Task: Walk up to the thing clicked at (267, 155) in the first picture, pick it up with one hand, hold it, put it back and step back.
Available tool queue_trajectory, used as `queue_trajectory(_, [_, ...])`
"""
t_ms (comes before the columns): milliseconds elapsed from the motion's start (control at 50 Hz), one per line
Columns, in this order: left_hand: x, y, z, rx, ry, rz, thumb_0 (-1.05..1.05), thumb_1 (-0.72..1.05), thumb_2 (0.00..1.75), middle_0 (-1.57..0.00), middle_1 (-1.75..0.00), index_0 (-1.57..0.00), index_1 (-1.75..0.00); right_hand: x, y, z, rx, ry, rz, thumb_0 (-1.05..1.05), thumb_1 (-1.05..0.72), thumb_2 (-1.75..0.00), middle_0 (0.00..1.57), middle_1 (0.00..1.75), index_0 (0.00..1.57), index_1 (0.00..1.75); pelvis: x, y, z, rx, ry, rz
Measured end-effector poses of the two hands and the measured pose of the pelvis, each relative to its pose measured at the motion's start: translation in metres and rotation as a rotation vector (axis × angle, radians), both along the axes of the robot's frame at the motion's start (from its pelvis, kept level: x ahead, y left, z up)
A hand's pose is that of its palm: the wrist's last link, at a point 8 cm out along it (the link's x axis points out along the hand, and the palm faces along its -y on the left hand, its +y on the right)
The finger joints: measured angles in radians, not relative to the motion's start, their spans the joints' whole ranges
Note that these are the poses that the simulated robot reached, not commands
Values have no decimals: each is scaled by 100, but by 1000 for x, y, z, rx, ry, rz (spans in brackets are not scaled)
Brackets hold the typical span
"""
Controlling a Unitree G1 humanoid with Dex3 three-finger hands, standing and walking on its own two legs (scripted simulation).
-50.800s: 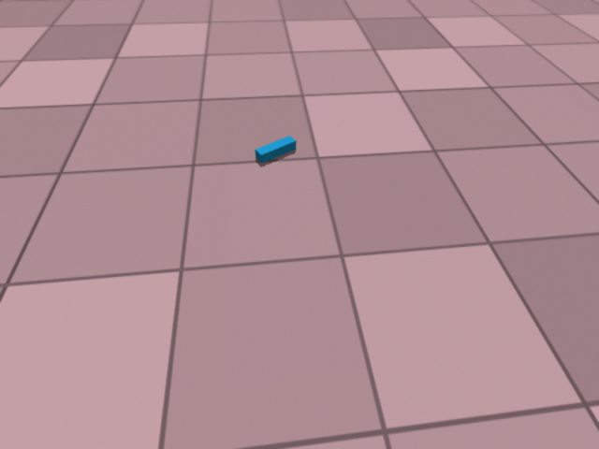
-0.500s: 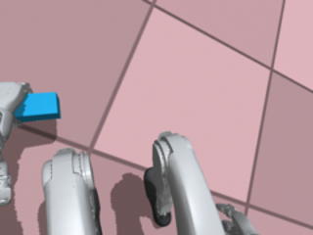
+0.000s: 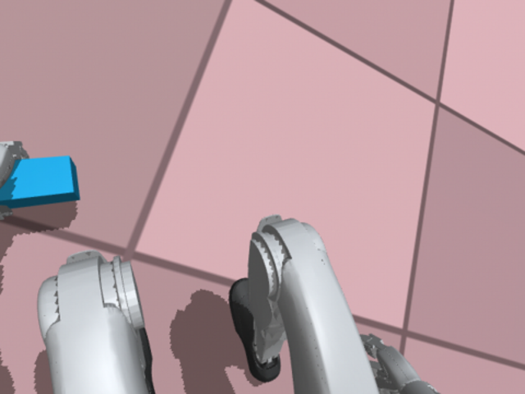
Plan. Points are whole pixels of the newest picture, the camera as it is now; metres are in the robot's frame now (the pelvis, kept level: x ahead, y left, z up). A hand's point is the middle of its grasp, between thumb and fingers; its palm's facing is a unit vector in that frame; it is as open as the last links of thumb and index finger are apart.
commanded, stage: rest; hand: left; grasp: from above
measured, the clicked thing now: out of the picture +0.43 +0.32 -0.24
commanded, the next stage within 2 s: open in 0.68 s
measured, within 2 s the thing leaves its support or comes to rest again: rests again in 0.34 s
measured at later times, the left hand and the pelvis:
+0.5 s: hand (4, 190) +0.42 +0.30 -0.25, palm faces -0.48 -0.10 -0.87, open 9.2 cm; pelvis +0.00 +0.00 -0.01, yaw -3 degrees
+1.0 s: hand (4, 188) +0.43 +0.30 -0.25, palm faces -0.48 -0.10 -0.87, open 9.5 cm; pelvis +0.00 +0.01 -0.01, yaw -4 degrees
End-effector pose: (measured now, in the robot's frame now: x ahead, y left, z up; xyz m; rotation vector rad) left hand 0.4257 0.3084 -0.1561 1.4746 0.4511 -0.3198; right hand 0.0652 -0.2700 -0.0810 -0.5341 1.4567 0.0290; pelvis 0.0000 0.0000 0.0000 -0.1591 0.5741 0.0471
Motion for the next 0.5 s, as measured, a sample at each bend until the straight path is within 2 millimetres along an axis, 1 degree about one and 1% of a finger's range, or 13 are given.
queue_trajectory(200, [6, -2, -19, -7, 32, 28, -2, 12, 46, -73, -55, -75, -51, -4, 6, -4, 28, 13, 31, 0, -90, -90, 21, 30, 21, 30, 1, 0, -6, -12, -18, -12])
queue_trajectory(380, [6, -4, -34, -34, 16, 16, -2, 12, 46, -73, -56, -74, -51, -7, 4, 5, 4, 25, 63, 0, -90, -89, 21, 30, 21, 30, 2, 1, -10, -27, -38, -19])
queue_trajectory(500, [6, -2, -36, -21, 4, 5, -2, 12, 45, -73, -55, -74, -51, -6, 3, 9, -5, 26, 91, 0, -90, -90, 21, 30, 21, 30, 2, 2, -12, -35, -48, -24])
